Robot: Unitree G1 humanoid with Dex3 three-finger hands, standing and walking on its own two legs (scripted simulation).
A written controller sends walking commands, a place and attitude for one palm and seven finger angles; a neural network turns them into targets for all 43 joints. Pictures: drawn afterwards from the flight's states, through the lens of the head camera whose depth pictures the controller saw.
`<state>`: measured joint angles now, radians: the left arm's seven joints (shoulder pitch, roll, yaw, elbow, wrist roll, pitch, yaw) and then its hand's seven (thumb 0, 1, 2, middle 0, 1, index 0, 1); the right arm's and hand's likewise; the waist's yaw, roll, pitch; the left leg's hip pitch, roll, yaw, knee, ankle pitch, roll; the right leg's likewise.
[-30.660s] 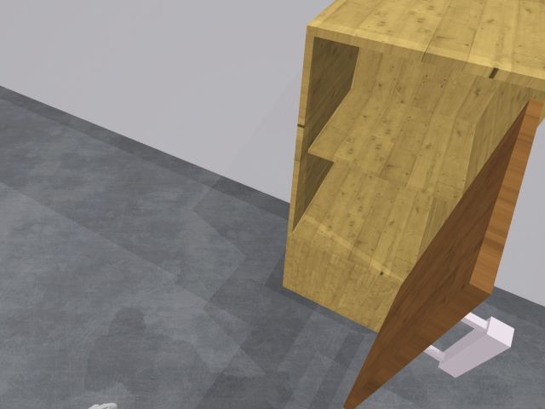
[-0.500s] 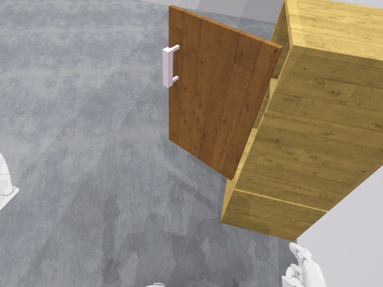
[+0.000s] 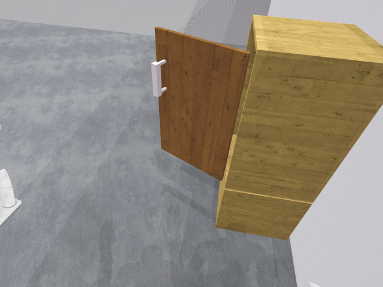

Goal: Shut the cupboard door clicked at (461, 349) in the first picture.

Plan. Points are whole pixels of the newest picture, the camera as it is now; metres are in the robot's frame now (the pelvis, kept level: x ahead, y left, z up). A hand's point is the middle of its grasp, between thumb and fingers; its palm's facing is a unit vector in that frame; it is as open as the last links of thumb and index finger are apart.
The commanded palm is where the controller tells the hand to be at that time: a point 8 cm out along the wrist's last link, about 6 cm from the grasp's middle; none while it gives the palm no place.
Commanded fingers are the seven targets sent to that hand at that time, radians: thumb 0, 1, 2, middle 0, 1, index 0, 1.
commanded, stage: stop stepping back and stand still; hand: left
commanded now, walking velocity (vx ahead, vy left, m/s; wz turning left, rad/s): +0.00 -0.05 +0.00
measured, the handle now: (160, 78) +0.84 +0.16 +0.06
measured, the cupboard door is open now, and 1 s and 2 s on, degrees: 65 65 65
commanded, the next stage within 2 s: let the arm hang, fingers relaxed in 0.46 s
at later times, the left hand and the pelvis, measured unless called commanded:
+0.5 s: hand (5, 230) +0.15 +0.27 +0.17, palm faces +0.51 -0.77 -0.39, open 7.4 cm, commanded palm +0.10 +0.30 +0.19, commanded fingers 0.00 0.90 0.90 -0.20 -0.30 -0.20 -0.30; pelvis -0.03 -0.01 +0.01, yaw +1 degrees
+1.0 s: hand out of the picture -0.06 +0.17 -0.18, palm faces +0.05 -0.99 -0.15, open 7.2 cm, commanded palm none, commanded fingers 0.00 0.90 0.90 -0.20 -0.30 -0.20 -0.30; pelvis -0.02 -0.01 +0.01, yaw +2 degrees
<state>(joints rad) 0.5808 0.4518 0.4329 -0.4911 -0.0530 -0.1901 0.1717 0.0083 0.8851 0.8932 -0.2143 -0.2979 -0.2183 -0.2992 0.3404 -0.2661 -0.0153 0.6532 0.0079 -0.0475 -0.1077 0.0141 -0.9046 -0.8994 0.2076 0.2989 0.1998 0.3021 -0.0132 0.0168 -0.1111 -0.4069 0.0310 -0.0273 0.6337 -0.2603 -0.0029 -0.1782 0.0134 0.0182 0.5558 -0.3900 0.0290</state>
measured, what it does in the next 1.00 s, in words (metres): stands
